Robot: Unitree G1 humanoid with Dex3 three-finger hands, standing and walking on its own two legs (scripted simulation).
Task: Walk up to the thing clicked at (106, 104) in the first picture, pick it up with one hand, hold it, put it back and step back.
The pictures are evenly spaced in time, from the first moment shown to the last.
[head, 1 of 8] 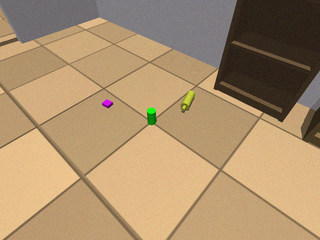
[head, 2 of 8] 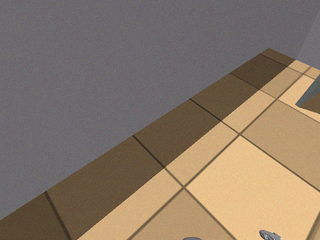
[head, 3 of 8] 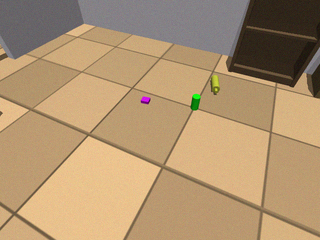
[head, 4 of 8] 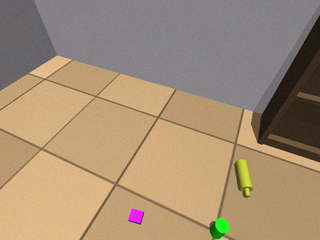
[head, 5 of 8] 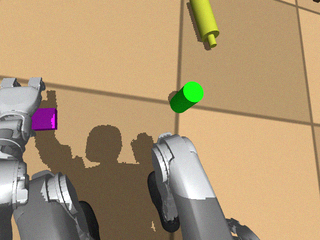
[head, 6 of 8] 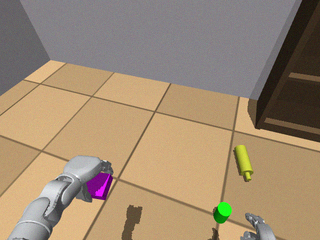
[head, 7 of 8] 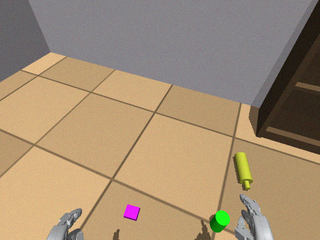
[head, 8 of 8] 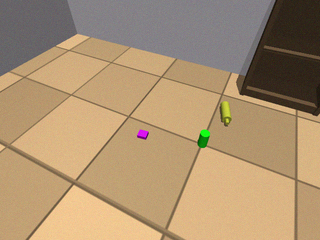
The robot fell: no
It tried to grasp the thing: yes
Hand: left
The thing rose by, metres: 0.68
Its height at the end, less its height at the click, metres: +0.00
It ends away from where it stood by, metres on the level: 0.01
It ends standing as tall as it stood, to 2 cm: yes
